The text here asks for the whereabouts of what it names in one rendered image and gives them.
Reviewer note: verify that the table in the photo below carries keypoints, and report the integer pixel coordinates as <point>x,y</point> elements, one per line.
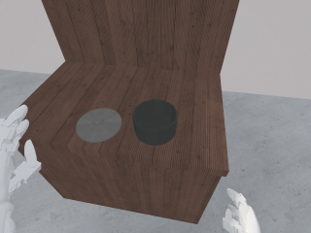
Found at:
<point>118,54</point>

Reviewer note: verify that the robot right hand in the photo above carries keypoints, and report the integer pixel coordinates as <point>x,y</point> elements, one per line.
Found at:
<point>244,220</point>

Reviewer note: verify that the pot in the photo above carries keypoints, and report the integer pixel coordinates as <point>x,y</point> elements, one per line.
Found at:
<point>155,122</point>

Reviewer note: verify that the robot left forearm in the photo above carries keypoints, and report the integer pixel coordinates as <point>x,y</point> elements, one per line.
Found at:
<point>7,225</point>

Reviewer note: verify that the robot left hand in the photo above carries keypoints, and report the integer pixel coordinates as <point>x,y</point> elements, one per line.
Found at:
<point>11,130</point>

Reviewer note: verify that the knob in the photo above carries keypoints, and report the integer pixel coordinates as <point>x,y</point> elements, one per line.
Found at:
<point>97,120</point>

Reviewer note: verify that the lid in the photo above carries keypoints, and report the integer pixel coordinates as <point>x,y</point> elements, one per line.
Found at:
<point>91,133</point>

